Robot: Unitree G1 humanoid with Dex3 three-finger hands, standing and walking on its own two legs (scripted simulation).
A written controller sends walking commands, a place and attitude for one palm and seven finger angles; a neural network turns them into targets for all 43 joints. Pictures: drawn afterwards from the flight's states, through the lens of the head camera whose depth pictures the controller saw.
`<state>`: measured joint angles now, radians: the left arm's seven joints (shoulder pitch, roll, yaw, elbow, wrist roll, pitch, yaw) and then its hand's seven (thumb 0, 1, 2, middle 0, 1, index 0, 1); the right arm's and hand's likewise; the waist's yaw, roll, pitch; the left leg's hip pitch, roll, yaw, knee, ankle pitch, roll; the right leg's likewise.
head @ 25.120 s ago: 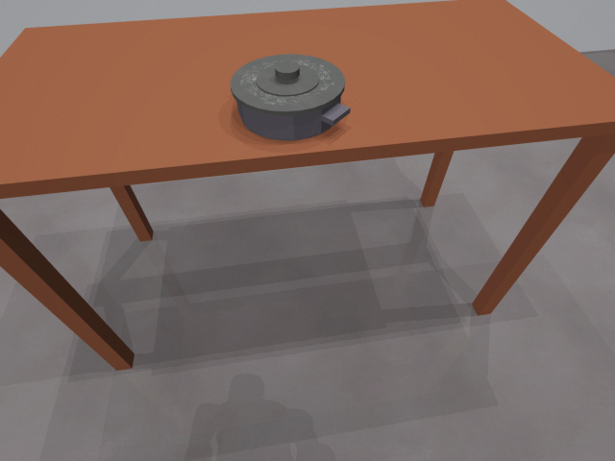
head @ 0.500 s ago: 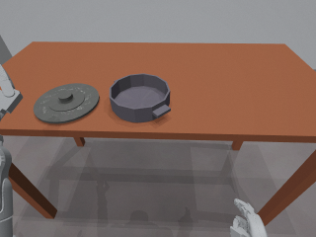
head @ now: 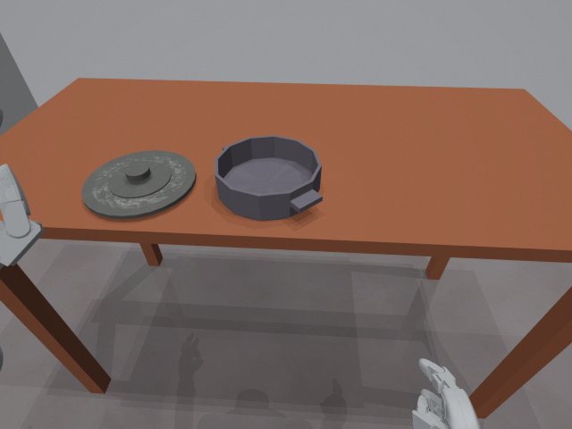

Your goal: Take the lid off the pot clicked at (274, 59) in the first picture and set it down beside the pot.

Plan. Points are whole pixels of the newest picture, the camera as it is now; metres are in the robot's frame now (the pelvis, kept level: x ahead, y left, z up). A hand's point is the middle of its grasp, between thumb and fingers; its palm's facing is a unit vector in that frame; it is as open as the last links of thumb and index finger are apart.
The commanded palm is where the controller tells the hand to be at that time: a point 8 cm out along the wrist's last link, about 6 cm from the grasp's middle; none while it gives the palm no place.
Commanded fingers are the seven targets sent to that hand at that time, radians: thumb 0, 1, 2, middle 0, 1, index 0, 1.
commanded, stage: draw the hand back to the body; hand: left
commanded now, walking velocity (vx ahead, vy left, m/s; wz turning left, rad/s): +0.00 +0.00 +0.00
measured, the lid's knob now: (137, 171) +0.50 +0.36 +0.10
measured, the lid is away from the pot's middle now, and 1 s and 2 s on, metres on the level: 0.25 0.25 0.25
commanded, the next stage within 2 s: step back with the hand held close in 0.06 s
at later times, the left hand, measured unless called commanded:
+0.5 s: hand (36, 239) +0.18 +0.24 +0.27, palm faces +0.45 -0.78 -0.44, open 7.4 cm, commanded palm +0.11 +0.30 +0.28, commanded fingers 0.00 0.90 0.90 -0.20 -0.30 -0.20 -0.30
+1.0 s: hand out of the picture +0.10 +0.27 +0.28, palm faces +0.55 -0.76 -0.35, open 7.4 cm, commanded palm +0.04 +0.32 +0.28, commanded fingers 0.00 0.90 0.90 -0.20 -0.30 -0.20 -0.30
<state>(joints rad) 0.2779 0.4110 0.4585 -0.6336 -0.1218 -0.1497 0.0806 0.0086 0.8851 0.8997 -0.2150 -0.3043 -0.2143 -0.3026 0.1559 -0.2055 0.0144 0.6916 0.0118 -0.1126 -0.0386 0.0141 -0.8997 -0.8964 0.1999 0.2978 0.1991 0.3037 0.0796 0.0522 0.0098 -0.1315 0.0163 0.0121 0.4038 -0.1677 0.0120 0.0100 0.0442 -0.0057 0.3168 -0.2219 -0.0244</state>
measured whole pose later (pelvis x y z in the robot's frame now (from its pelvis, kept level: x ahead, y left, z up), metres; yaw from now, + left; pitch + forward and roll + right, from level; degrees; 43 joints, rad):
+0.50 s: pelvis -0.02 +0.03 -0.01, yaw -1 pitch -1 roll -2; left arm 0.39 0.50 0.54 -0.75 -0.09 -0.22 0.12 0.01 0.88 0.90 -0.22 -0.30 -0.22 -0.30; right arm 0.19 -0.24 -0.03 0.58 0.03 -0.01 -0.06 0.01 -0.90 -0.90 0.20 0.30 0.20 0.30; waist 0.00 0.03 0.01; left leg -0.34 0.00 0.04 0.53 -0.18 0.05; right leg -0.21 0.03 0.01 0.47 -0.25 0.01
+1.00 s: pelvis -0.09 +0.04 -0.02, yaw +0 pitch -1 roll -4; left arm 0.32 0.49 0.59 -0.77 -0.07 -0.27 0.18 0.01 0.88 0.90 -0.22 -0.30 -0.22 -0.30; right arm 0.22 -0.20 -0.01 0.60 0.02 -0.07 -0.07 0.01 -0.90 -0.90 0.20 0.30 0.20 0.30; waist -0.02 0.03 0.02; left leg -0.48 0.02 0.02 0.59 -0.14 0.05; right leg -0.34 0.03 -0.04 0.52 -0.18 0.01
